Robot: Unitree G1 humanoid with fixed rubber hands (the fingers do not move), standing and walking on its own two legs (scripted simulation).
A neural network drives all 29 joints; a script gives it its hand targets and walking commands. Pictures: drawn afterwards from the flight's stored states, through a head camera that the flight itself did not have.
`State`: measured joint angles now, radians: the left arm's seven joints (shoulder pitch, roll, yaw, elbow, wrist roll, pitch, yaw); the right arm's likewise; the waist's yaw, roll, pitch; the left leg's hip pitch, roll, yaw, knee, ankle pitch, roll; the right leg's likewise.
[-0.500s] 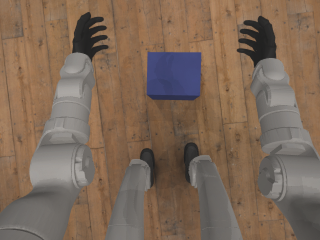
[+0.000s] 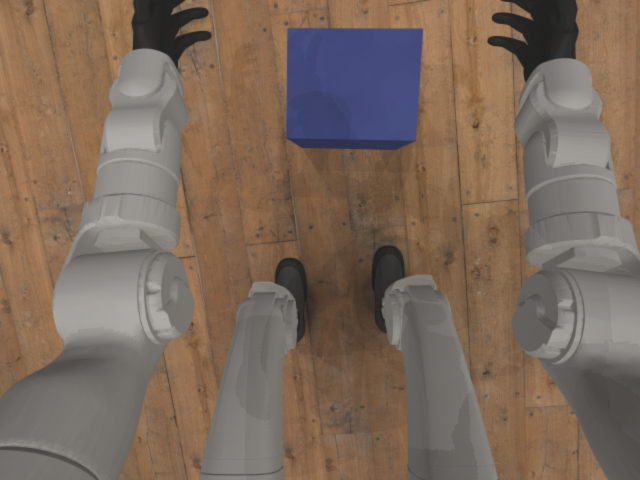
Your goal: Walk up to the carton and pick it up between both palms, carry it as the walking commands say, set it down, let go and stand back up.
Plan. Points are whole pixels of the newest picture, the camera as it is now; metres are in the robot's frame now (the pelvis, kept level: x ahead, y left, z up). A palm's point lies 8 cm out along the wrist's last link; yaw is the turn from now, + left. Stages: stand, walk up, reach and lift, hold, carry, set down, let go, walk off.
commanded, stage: reach and lift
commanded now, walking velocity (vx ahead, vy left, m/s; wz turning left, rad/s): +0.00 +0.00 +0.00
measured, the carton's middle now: (351, 99) +0.53 -0.03 -0.50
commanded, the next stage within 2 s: none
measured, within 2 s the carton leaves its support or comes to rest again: neither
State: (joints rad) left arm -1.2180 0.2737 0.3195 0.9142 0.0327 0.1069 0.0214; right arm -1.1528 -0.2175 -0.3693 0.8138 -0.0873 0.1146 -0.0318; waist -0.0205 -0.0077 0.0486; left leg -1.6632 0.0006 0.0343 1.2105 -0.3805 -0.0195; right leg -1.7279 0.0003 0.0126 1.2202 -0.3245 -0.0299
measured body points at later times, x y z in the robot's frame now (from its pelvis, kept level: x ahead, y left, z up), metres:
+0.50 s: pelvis -0.02 +0.00 -0.14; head +0.34 -0.03 +0.12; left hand +0.55 +0.16 -0.30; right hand +0.52 -0.21 -0.31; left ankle +0.07 +0.13 -0.59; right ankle +0.08 -0.10 -0.59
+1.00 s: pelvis -0.04 +0.01 -0.23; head +0.35 -0.02 -0.02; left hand +0.54 +0.16 -0.43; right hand +0.51 -0.20 -0.44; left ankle +0.07 +0.13 -0.59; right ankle +0.08 -0.10 -0.59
